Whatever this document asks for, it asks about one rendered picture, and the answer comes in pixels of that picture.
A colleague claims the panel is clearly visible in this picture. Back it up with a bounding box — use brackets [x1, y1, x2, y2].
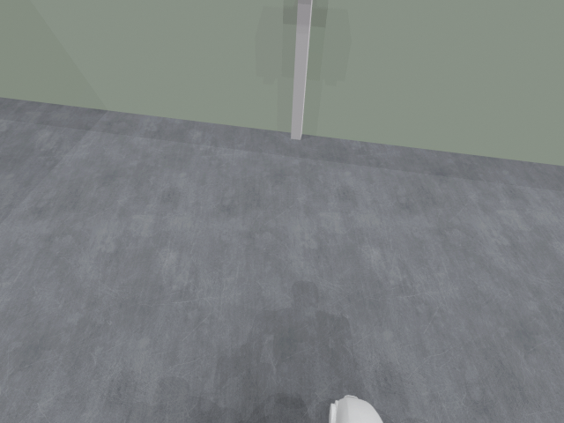
[291, 0, 313, 140]

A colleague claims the right robot thigh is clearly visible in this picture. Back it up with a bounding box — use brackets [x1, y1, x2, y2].
[329, 397, 383, 423]

